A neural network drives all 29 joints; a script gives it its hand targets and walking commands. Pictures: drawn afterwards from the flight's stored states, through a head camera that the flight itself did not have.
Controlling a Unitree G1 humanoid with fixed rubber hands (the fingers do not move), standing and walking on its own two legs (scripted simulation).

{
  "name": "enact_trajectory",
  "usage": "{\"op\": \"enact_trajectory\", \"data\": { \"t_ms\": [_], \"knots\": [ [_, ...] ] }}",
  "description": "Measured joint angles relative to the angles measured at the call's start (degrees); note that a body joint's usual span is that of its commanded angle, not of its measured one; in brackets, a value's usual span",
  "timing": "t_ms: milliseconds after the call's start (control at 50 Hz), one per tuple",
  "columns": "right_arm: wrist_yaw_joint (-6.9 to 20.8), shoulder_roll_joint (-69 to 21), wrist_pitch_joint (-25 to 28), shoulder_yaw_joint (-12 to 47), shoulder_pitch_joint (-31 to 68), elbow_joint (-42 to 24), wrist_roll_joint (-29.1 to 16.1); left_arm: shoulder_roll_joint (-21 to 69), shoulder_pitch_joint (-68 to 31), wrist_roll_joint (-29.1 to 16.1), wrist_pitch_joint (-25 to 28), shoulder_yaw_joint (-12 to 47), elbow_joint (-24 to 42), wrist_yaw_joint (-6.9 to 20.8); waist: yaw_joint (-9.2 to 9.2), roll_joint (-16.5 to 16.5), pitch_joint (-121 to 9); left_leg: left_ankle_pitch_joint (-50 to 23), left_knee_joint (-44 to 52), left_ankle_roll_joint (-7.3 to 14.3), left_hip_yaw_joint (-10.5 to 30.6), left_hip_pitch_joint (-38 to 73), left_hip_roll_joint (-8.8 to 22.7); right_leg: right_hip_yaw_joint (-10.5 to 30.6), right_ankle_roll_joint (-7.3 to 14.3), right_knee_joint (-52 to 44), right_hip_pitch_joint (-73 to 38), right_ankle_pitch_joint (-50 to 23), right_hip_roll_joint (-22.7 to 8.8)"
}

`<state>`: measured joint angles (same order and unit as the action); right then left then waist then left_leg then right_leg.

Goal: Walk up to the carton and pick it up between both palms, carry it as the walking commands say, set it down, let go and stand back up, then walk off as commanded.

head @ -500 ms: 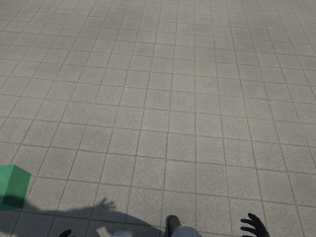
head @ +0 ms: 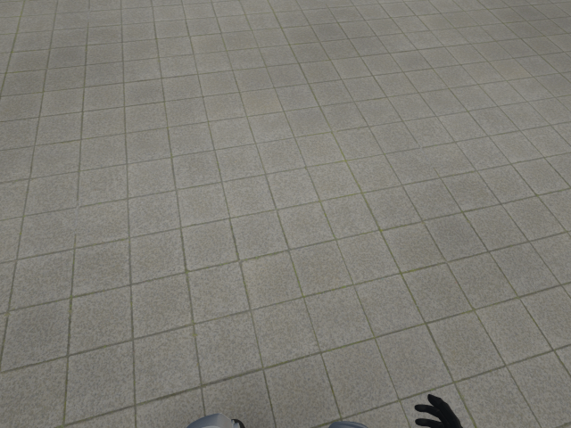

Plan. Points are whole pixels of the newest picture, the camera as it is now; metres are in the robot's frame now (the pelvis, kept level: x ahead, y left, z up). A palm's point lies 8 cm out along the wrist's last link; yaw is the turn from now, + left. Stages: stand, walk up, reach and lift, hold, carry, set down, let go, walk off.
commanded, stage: walk off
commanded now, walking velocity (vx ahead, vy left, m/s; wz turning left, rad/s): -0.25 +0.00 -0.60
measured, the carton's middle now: out of the picture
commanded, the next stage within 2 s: stand in 1.34 s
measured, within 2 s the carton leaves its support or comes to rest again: neither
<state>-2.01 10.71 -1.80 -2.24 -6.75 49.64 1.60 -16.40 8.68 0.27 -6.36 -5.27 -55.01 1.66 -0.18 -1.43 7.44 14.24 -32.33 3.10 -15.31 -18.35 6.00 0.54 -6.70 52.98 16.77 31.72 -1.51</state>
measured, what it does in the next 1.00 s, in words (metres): walks backwards, turning right: right foot, then left foot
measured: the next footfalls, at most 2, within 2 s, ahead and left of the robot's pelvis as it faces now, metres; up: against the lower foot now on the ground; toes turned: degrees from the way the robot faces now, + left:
right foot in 0.10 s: -0.05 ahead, -0.13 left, +0.00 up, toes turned -7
left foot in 0.68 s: -0.13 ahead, +0.13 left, +0.00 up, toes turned -24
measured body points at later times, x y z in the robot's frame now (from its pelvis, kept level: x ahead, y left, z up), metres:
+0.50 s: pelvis -0.11 -0.02 +0.01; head -0.04 -0.07 +0.46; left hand +0.04 +0.21 -0.12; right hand -0.09 -0.31 -0.14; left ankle -0.13 +0.17 -0.65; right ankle -0.09 -0.12 -0.73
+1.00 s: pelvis -0.21 +0.08 +0.01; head -0.15 +0.09 +0.45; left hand -0.05 +0.31 -0.16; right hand -0.23 -0.20 -0.11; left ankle -0.16 +0.15 -0.73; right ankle -0.38 -0.01 -0.63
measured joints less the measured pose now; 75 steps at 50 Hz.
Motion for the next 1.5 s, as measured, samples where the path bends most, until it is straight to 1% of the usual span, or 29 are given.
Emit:
{"op": "enact_trajectory", "data": {
  "t_ms": [60, 100, 120, 140, 180, 220, 260, 340, 440, 560, 640, 680, 720, 760, 840, 880, 920, 980, 1060, 1140, 1180, 1200, 1220, 1260, 1300, 1320, 1360, 1440, 1500],
  "knots": [
    [0.4, 1.6, -0.4, -0.8, -0.7, 1.5, 0.1, 0.5, -2.2, -0.2, 0.6, 0.6, 1.0, 0.0, 0.66, 0.9, 0.6, -0.4, -1.8, -0.4, -2.5, -1.4, 0.9, -1.7, 1.4, -9.6, -3.1, -2.3, -0.7],
    [0.5, 3.1, -1.0, -1.5, -1.2, 2.6, -0.3, 1.2, -3.3, 0.0, 1.6, 0.9, 1.5, 0.1, 0.93, 2.5, 1.1, -0.2, -4.4, -1.0, -3.5, -2.7, 2.5, -2.7, 3.5, -16.9, -5.2, -8.3, -0.1],
    [0.6, 4.2, -1.4, -1.9, -1.6, 3.3, -0.6, 2.1, -3.5, 0.4, 2.0, 1.3, 1.6, 0.1, 1.59, 4.6, 1.5, 2.2, -6.1, -2.0, -2.3, -3.3, 3.8, -3.3, 5.4, -17.4, -5.6, -9.2, 1.4],
    [0.5, 4.6, -2.0, -2.2, -2.4, 3.9, -0.7, 2.5, -3.0, 0.8, 2.5, 1.7, 2.1, 0.1, 1.92, 4.9, 1.0, 8.4, -9.5, -3.3, -0.3, -4.6, 3.2, -3.1, 7.0, -17.2, -5.1, -9.2, 1.6],
    [0.2, 4.7, -3.6, -2.2, -3.3, 4.7, -0.8, 2.8, -1.7, 1.3, 3.3, 2.1, 2.6, -0.6, 1.16, 3.4, -0.1, 14.7, -20.7, -4.5, 4.3, -8.2, 0.2, -0.7, 8.5, -17.9, -3.9, -9.9, 0.7],
    [0.7, 4.7, -4.3, -2.4, -3.1, 5.0, -0.8, 3.1, -0.7, 1.5, 3.1, 2.4, 2.3, -1.6, 1.03, 2.2, -0.6, 13.5, -29.4, -5.2, 7.7, -10.7, -1.5, 1.5, 7.7, -21.1, -3.6, -12.9, 0.3],
    [1.3, 4.8, -4.1, -2.8, -2.8, 5.0, -0.5, 3.1, -0.3, 1.4, 2.9, 2.5, 1.9, -2.2, 1.34, 1.6, -1.0, 11.0, -34.8, -5.8, 10.4, -12.0, -2.2, 3.0, 8.4, -24.1, -3.3, -15.4, 0.6],
    [1.3, 5.1, -3.4, -3.1, -2.7, 4.7, -0.5, 3.0, 0.0, 0.6, 3.8, 2.4, 1.9, -2.0, 1.42, 1.2, -1.5, 8.8, -38.4, -7.1, 13.6, -11.3, -2.5, 5.1, 9.2, -26.5, -1.7, -18.6, 1.4],
    [0.9, 4.9, -3.9, -3.0, -0.6, 4.1, -1.1, 3.1, -0.2, 0.3, 4.5, 2.6, 2.7, -2.3, 0.47, 1.1, -1.0, 9.6, -31.7, -8.1, 15.9, -7.9, -3.9, 7.1, 9.0, -27.1, 1.2, -21.5, 2.8],
    [0.0, 3.5, -3.5, -2.2, 3.7, 2.3, -2.3, 2.9, -0.1, 1.1, 4.3, 2.3, 2.7, -2.2, -1.22, 0.0, 0.2, 13.3, -19.4, -8.1, 16.7, -3.9, -6.6, 10.3, 7.5, -28.5, 5.0, -26.2, 4.6],
    [0.0, 2.4, -2.4, -1.7, 5.1, 1.4, -3.2, 2.0, -0.5, 1.5, 3.3, 1.3, 1.6, -1.7, -2.03, -1.5, 0.1, 12.2, -7.8, -7.2, 16.8, 0.7, -8.5, 12.8, 5.7, -30.3, 6.9, -29.8, 5.7],
    [-0.1, 2.6, -1.9, -1.6, 4.1, 1.0, -3.2, 1.8, -0.3, 1.0, 2.7, 0.7, 1.2, -1.6, -2.00, -1.3, -1.1, 8.9, 2.3, -5.6, 16.6, 5.0, -8.4, 13.5, 4.5, -30.1, 8.3, -30.4, 6.9],
    [-0.5, 2.3, -1.9, -1.7, 2.6, 1.3, -2.4, 1.2, -0.6, 1.0, 2.3, 0.2, 0.6, -1.8, -1.79, -2.0, -1.2, 4.0, 3.6, -1.7, 15.6, 5.0, -8.1, 12.9, 2.9, -20.9, 11.9, -17.5, 8.0],
    [-0.7, 1.9, -2.6, -1.3, 1.0, 1.5, -1.3, 0.5, 0.2, 1.6, 2.1, -0.3, 0.3, -1.8, -2.38, -2.3, -1.5, 3.4, 3.4, -0.7, 14.0, 5.5, -6.9, 9.9, 2.4, -5.4, 16.3, -8.5, 8.9],
    [-0.6, 1.0, -3.0, -0.6, -0.5, 1.1, -0.9, -1.0, 2.8, 2.0, 1.6, -1.3, -0.3, -0.7, -2.71, -2.9, -2.6, 2.4, 4.4, -0.6, 11.2, 6.2, -5.0, 6.6, 1.6, 17.8, 18.9, -8.7, 7.4],
    [-0.3, 0.4, -2.9, -0.3, 0.1, 0.3, -0.9, -1.5, 4.3, 1.5, 1.3, -1.5, -0.9, -0.4, -2.89, -3.1, -3.0, 2.2, 4.1, -0.5, 9.3, 5.8, -4.3, 6.2, 0.5, 23.2, 17.4, -9.0, 5.9],
    [-0.2, -0.2, -2.1, 0.0, 0.7, -0.7, -1.0, -1.7, 5.2, 1.2, 0.8, -1.5, -1.6, -0.3, -2.63, -3.1, -3.0, 2.1, 3.6, -0.3, 7.8, 5.0, -3.7, 5.8, -0.4, 24.2, 14.6, -8.6, 4.3],
    [-0.3, -0.9, -1.0, 0.4, 1.6, -1.5, -0.9, -1.6, 5.3, 0.9, 0.5, -1.4, -2.0, 0.0, -2.35, -2.6, -2.5, 1.8, 2.5, -0.3, 5.7, 3.6, -2.6, 5.0, -1.3, 19.2, 9.4, -6.9, 2.5],
    [-0.2, -0.6, -0.2, 0.5, 1.6, -1.3, -0.5, -0.8, 2.9, 0.4, 0.3, -0.6, -1.3, 0.1, -1.31, -1.2, -0.9, 1.1, 1.0, -0.6, 3.3, 1.9, -1.0, 2.1, -1.2, 7.5, 3.3, -1.6, 0.5],
    [0.3, 1.1, -0.4, -0.2, 1.0, 0.3, 0.2, 0.2, -0.2, -0.2, 0.9, 0.3, 0.2, 0.3, -0.10, 0.2, 0.4, 0.5, -1.2, -1.2, 0.4, 0.0, 0.4, -0.6, 0.6, -4.3, -1.1, -0.7, -0.6],
    [0.6, 2.3, -0.7, -0.8, 0.3, 1.4, -0.1, 0.6, -1.4, -0.2, 1.4, 0.7, 0.8, 0.3, 0.22, 0.9, 0.5, 0.5, -3.1, -1.7, -1.2, -1.2, 1.3, -1.9, 1.8, -11.9, -3.7, -4.8, -0.9],
    [0.7, 3.0, -1.1, -1.1, 0.0, 2.0, -0.4, 0.8, -1.7, -0.1, 1.9, 0.9, 1.0, 0.2, 0.19, 1.5, 0.5, 0.8, -4.5, -2.1, -2.0, -1.9, 2.0, -2.5, 3.4, -16.3, -5.2, -7.4, -0.8],
    [0.8, 4.1, -1.5, -1.7, -0.3, 2.7, -0.7, 1.8, -2.2, 0.3, 2.4, 1.2, 0.9, 0.2, 0.69, 3.5, 1.1, 2.6, -6.4, -2.8, -1.2, -2.5, 3.4, -2.9, 5.6, -17.2, -5.7, -7.8, 0.6],
    [0.4, 5.0, -2.8, -2.3, -1.6, 3.6, -1.0, 2.6, -1.6, 1.0, 3.2, 1.8, 1.4, 0.0, 1.34, 4.1, 0.5, 12.0, -15.1, -4.5, 2.9, -5.6, 1.9, -2.0, 7.9, -17.0, -4.6, -8.4, 0.9],
    [0.3, 5.3, -3.9, -2.3, -2.3, 4.3, -1.1, 2.8, -0.8, 1.3, 3.7, 2.1, 1.7, -0.8, 1.04, 3.0, -0.2, 14.6, -25.5, -5.2, 6.1, -8.7, -0.4, 0.1, 8.2, -18.7, -3.9, -10.4, 0.2],
    [0.5, 5.4, -4.1, -2.4, -2.4, 4.6, -1.0, 2.8, -0.4, 1.4, 3.6, 2.2, 1.8, -1.3, 1.01, 2.6, -0.4, 14.2, -29.2, -5.4, 7.4, -9.8, -1.0, 0.9, 7.0, -20.4, -3.8, -12.4, 0.0],
    [1.0, 5.3, -4.1, -2.6, -2.3, 4.7, -0.8, 2.7, 0.1, 1.3, 3.4, 2.4, 1.8, -2.2, 1.15, 2.0, -0.8, 12.1, -34.9, -5.8, 9.7, -11.5, -1.7, 2.6, 7.9, -23.1, -3.2, -14.8, 0.4],
    [1.4, 5.3, -3.5, -2.9, -2.6, 4.8, -0.6, 2.7, -0.2, 0.8, 4.1, 2.4, 1.7, -2.3, 1.77, 1.7, -1.3, 8.7, -37.7, -7.0, 13.0, -11.3, -2.3, 4.1, 9.2, -26.2, -2.2, -17.9, 1.2],
    [1.4, 5.2, -3.7, -3.0, -3.1, 5.5, -0.6, 3.3, -0.3, 0.4, 5.0, 2.8, 1.9, -2.4, 1.70, 2.2, -2.0, 7.8, -35.0, -7.5, 14.1, -8.9, -2.4, 4.3, 9.2, -27.3, -1.8, -19.4, 1.9]
  ]
}}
